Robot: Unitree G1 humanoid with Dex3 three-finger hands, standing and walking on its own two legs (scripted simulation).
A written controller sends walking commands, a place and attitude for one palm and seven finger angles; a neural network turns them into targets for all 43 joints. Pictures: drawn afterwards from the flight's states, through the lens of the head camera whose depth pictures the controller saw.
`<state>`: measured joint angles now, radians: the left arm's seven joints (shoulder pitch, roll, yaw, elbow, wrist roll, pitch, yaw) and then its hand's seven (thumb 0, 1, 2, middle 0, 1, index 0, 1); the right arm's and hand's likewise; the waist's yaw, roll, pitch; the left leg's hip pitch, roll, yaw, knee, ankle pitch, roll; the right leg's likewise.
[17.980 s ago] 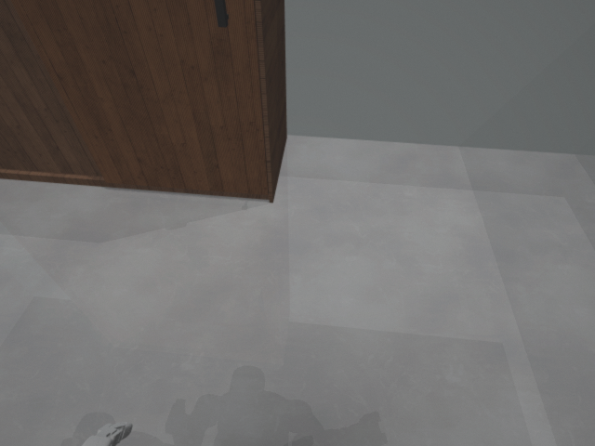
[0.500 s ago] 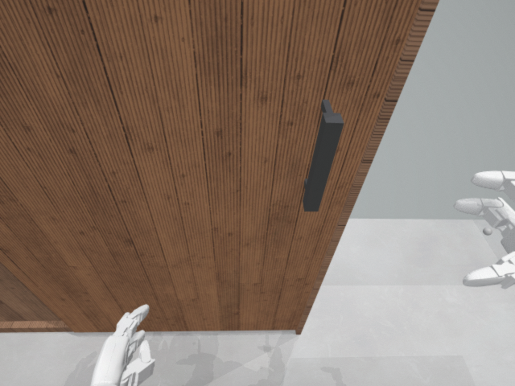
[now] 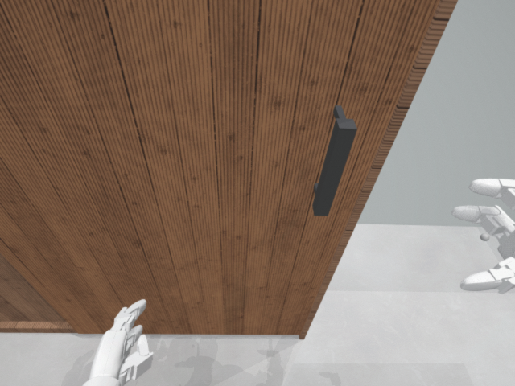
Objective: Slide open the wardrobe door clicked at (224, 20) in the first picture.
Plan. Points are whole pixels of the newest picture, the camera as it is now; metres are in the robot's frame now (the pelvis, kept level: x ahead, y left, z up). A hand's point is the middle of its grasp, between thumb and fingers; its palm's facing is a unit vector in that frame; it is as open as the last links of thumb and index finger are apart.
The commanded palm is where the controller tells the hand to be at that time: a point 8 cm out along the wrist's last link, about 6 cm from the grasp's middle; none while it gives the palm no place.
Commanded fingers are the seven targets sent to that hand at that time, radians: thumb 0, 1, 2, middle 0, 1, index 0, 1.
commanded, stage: move the hooked fingers beside the handle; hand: right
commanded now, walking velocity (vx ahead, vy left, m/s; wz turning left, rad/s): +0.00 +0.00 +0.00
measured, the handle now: (329, 163) +0.43 -0.11 +0.15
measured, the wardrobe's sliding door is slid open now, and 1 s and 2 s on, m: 0.00 0.00 0.00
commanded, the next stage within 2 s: none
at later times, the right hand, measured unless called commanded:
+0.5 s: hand (445, 216) +0.31 -0.25 +0.16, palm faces +0.03 +1.00 -0.04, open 14.0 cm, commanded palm +0.28 -0.29 +0.17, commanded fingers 0.00 0.50 -0.30 0.30 1.20 0.30 1.20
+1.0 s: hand (411, 207) +0.33 -0.21 +0.16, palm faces +0.03 +1.00 -0.03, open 14.0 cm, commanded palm +0.30 -0.25 +0.16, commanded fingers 0.00 0.50 -0.30 0.30 1.20 0.30 1.20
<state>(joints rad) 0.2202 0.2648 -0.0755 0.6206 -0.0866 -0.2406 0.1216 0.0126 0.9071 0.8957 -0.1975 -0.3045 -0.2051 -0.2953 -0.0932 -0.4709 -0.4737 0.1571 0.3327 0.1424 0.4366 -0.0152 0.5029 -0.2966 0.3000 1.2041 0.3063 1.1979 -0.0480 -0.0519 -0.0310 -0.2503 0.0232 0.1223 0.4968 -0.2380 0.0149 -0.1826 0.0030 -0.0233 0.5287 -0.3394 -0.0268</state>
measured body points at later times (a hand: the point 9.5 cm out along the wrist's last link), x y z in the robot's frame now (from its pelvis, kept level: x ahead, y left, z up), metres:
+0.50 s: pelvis -0.01 +0.00 +0.00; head -0.01 +0.02 +0.45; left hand +0.16 +0.24 -0.08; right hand +0.30 -0.30 +0.17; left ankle +0.02 +0.11 -0.74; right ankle -0.04 -0.10 -0.74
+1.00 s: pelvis -0.01 +0.01 +0.00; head -0.01 +0.03 +0.45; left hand +0.17 +0.24 -0.08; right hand +0.32 -0.26 +0.16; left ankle +0.02 +0.11 -0.74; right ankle -0.04 -0.10 -0.74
